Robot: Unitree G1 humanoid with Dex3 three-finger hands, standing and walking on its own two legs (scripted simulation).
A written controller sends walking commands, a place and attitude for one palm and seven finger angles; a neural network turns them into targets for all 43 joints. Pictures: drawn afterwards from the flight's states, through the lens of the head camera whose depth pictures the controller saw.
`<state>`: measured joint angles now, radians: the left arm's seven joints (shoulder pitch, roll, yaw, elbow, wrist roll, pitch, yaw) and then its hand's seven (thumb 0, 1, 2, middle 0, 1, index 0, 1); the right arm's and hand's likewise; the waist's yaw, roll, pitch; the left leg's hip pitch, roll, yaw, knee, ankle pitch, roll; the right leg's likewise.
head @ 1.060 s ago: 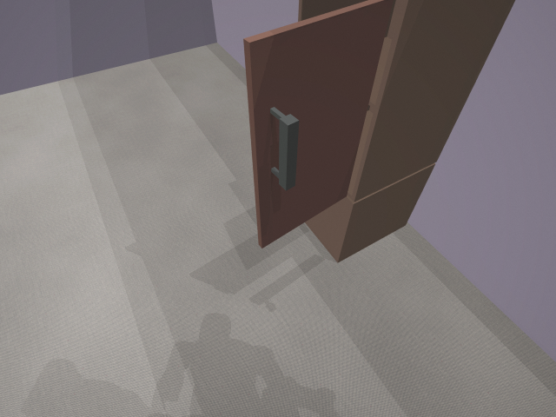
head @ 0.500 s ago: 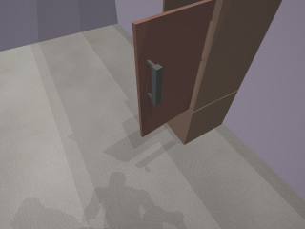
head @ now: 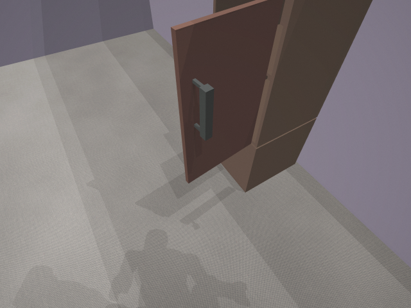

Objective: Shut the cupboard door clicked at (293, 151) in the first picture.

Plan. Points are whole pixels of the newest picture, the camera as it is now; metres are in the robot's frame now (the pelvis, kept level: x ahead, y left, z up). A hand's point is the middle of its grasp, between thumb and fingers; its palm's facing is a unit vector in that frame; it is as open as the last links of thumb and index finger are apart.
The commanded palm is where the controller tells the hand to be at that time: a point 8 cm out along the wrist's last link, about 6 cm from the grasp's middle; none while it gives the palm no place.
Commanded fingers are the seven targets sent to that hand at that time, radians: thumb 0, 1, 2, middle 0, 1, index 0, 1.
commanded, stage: walk around to get in front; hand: left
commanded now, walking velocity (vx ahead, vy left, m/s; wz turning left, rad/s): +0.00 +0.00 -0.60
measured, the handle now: (201, 110) +0.60 +0.05 +0.02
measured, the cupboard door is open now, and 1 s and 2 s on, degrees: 96 96 96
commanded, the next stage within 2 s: none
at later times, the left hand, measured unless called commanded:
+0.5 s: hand out of the picture +0.05 +0.15 -0.17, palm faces -0.21 -0.94 -0.26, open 7.4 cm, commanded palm none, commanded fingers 0.00 0.90 0.90 -0.20 -0.30 -0.20 -0.30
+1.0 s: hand (172, 274) +0.22 +0.10 -0.17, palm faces -0.54 -0.79 -0.28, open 7.4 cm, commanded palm none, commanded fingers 0.00 0.90 0.90 -0.20 -0.30 -0.20 -0.30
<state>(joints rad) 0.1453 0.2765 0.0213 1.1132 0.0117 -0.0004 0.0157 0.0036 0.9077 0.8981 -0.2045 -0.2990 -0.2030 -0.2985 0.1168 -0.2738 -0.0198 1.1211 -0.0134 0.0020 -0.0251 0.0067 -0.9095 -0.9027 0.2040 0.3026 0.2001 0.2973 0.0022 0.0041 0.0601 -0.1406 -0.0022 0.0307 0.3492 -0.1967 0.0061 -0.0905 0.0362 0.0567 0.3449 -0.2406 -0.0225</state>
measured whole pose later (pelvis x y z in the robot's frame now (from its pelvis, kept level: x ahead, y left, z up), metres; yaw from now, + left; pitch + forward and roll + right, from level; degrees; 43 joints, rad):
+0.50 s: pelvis -0.02 -0.04 +0.00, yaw -17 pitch +2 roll +2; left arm 0.26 0.18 0.07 0.97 0.03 0.03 0.01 0.00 0.91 0.90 -0.21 -0.30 -0.20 -0.30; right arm 0.08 -0.21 -0.07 0.96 0.00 0.05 -0.04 0.01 -0.91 -0.90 0.20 0.30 0.20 0.30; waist 0.03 -0.01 0.13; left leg -0.45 0.02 -0.01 1.00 -0.44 -0.06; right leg -0.26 0.07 0.13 0.49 -0.25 -0.06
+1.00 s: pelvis -0.01 -0.03 -0.02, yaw -34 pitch +1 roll -1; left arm 0.12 0.30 0.09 0.85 0.03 0.04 -0.05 0.00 0.91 0.90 -0.20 -0.30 -0.20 -0.30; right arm 0.24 -0.23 -0.05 0.90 -0.02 0.02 -0.02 0.01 -0.91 -0.90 0.21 0.30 0.20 0.30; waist 0.00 0.01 0.11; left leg -0.25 0.15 0.11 0.66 -0.39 -0.07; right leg -0.31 -0.03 -0.04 0.60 -0.24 -0.01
